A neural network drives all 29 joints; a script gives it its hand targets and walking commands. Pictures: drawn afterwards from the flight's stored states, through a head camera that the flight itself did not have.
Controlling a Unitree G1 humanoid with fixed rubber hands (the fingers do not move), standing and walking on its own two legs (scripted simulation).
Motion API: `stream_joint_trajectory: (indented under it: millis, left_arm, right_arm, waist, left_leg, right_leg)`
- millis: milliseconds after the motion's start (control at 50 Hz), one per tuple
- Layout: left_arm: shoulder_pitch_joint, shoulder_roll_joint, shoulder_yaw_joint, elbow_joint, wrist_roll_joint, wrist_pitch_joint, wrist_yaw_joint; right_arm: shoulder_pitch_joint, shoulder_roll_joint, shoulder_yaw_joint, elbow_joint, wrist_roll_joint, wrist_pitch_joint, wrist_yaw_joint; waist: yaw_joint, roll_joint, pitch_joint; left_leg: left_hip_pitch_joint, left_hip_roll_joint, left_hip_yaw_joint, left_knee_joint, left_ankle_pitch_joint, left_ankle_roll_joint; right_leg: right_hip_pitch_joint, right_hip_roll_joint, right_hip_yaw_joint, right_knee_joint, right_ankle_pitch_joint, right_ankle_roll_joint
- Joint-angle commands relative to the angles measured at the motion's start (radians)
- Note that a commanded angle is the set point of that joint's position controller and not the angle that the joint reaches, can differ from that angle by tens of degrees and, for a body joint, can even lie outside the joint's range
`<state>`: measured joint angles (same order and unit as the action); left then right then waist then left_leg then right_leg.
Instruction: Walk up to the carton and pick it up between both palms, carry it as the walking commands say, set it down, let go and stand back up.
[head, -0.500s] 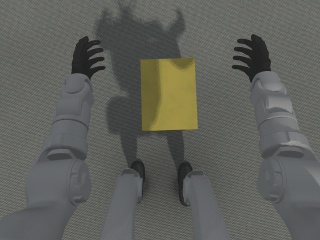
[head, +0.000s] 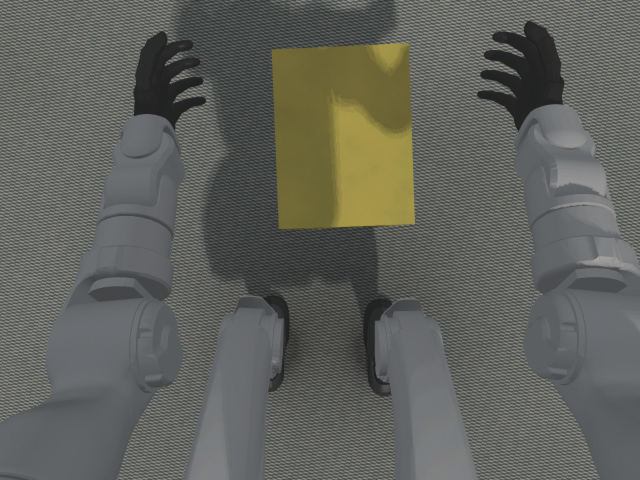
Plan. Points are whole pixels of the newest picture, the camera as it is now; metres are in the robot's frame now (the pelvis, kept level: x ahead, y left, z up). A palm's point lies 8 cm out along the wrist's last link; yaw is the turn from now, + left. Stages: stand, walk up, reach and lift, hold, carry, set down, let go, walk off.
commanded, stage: reach and lift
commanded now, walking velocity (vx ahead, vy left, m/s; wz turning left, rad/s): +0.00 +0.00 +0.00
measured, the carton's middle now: (340, 152) +0.52 -0.02 -0.43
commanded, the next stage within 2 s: none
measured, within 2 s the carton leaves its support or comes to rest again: neither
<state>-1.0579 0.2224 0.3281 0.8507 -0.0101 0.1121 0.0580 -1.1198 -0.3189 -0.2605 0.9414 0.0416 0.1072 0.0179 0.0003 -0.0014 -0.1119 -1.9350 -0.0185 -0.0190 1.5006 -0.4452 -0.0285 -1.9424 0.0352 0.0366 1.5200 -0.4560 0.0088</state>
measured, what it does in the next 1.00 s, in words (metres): lowers itself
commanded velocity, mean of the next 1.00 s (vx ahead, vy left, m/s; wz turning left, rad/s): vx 0.00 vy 0.00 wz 0.00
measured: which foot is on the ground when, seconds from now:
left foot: down 0.00-1.00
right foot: down 0.00-1.00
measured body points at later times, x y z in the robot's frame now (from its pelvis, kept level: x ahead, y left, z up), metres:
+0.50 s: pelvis -0.02 +0.00 -0.13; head +0.32 -0.01 +0.16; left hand +0.51 +0.19 -0.28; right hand +0.51 -0.21 -0.28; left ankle +0.09 +0.13 -0.52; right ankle +0.08 -0.12 -0.52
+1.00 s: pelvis -0.03 +0.00 -0.19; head +0.34 -0.01 +0.06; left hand +0.50 +0.19 -0.38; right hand +0.51 -0.20 -0.38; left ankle +0.09 +0.13 -0.52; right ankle +0.08 -0.12 -0.52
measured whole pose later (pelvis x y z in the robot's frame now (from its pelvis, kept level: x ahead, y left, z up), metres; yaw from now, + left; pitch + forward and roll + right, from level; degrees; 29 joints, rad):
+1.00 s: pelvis -0.03 +0.00 -0.19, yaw +0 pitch +37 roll +1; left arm -1.34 0.35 0.09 1.10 -0.26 0.01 0.13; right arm -1.37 -0.42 -0.05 1.13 0.25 0.01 -0.09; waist 0.00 0.01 0.34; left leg -2.29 -0.04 -0.02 2.20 -0.57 -0.04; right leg -2.29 0.02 0.02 2.23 -0.59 0.01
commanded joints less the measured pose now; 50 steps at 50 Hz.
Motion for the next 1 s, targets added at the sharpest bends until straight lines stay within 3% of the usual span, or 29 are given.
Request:
stream_joint_trajectory:
  millis: [0, 120, 400, 800, 840, 880, 980]
  left_arm:
    - [-0.211, 0.139, -0.016, -0.129, -0.035, -0.015, 0.017]
    - [-0.260, 0.166, -0.058, -0.123, -0.094, -0.009, 0.031]
    - [-0.368, 0.186, -0.090, 0.045, -0.119, -0.044, 0.052]
    - [-0.484, 0.232, -0.177, 0.170, -0.215, -0.114, 0.063]
    - [-0.503, 0.238, -0.195, 0.184, -0.222, -0.118, 0.064]
    - [-0.524, 0.246, -0.200, 0.149, -0.226, -0.121, 0.069]
    - [-0.503, 0.214, -0.237, 0.174, -0.262, -0.114, 0.068]
  right_arm:
    - [-0.228, -0.141, 0.025, -0.142, 0.038, -0.012, -0.019]
    - [-0.273, -0.175, 0.068, -0.157, 0.084, -0.002, -0.039]
    - [-0.370, -0.189, 0.110, 0.015, 0.123, -0.041, -0.065]
    - [-0.478, -0.214, 0.188, 0.116, 0.203, -0.107, -0.101]
    - [-0.497, -0.224, 0.187, 0.117, 0.207, -0.113, -0.102]
    - [-0.521, -0.239, 0.184, 0.077, 0.219, -0.118, -0.105]
    - [-0.473, -0.238, 0.196, 0.115, 0.210, -0.115, -0.105]
  waist:
    - [0.008, -0.022, -1.077]
    - [-0.001, -0.034, -1.079]
    - [0.004, -0.023, -0.894]
    - [0.006, -0.032, -0.779]
    - [-0.005, -0.021, -0.755]
    - [0.005, -0.003, -0.808]
    - [-0.033, -0.009, -0.776]
  left_leg:
    - [0.530, -0.061, 0.094, -0.003, 0.321, -0.021]
    - [0.446, -0.054, 0.095, 0.096, 0.269, -0.018]
    - [0.300, -0.028, 0.080, 0.303, 0.154, -0.012]
    - [0.209, -0.003, 0.055, 0.538, 0.202, -0.015]
    - [0.208, -0.001, 0.049, 0.550, 0.193, -0.013]
    - [0.243, -0.002, 0.051, 0.558, 0.214, -0.013]
    - [0.234, -0.005, 0.053, 0.567, 0.222, -0.018]
  right_leg:
    - [0.570, 0.045, -0.074, -0.037, 0.335, 0.040]
    - [0.497, 0.037, -0.077, 0.063, 0.286, 0.037]
    - [0.290, 0.006, -0.074, 0.271, 0.149, 0.033]
    - [0.244, -0.028, -0.033, 0.493, 0.199, 0.029]
    - [0.220, -0.030, -0.034, 0.506, 0.188, 0.028]
    - [0.256, -0.028, -0.035, 0.517, 0.211, 0.023]
    - [0.260, -0.029, -0.045, 0.524, 0.224, 0.022]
